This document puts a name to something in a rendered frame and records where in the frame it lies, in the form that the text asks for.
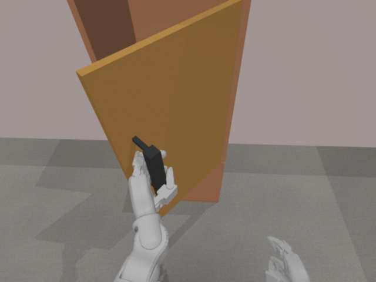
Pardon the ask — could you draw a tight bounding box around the robot left forearm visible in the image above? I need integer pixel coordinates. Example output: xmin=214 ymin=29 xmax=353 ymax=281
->
xmin=114 ymin=213 xmax=170 ymax=282

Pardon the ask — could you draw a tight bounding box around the left robot hand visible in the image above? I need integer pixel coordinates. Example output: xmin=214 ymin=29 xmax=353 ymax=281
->
xmin=129 ymin=150 xmax=177 ymax=220

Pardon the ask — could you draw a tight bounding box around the handle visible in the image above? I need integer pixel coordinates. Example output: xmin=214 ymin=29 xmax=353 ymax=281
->
xmin=132 ymin=136 xmax=167 ymax=195

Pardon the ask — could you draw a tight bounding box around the right robot hand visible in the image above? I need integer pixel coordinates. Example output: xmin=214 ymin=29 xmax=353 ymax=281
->
xmin=266 ymin=236 xmax=311 ymax=282

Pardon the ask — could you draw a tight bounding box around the cupboard door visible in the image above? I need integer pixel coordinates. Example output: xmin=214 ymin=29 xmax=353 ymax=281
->
xmin=75 ymin=0 xmax=243 ymax=217

